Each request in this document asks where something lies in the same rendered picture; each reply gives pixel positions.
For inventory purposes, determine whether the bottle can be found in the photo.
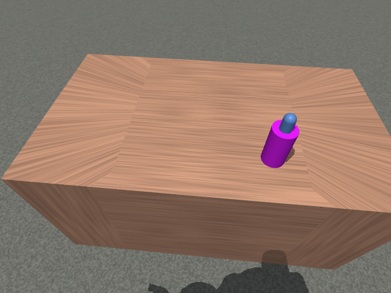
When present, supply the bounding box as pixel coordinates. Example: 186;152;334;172
261;113;299;168

